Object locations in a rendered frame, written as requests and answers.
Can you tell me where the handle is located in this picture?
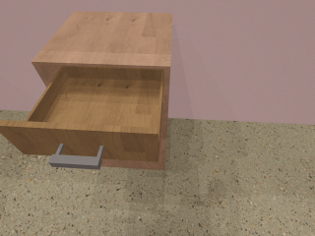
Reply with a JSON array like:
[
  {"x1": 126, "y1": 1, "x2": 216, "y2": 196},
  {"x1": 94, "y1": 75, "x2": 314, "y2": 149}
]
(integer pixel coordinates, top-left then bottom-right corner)
[{"x1": 48, "y1": 144, "x2": 104, "y2": 170}]

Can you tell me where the drawer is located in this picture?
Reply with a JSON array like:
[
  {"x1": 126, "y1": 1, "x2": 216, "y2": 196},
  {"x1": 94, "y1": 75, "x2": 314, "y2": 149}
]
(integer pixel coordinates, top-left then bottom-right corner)
[{"x1": 0, "y1": 65, "x2": 164, "y2": 162}]

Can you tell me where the cabinet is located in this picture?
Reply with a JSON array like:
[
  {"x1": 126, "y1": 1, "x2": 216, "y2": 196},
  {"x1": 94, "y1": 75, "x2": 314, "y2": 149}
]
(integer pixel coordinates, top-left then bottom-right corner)
[{"x1": 31, "y1": 11, "x2": 173, "y2": 170}]

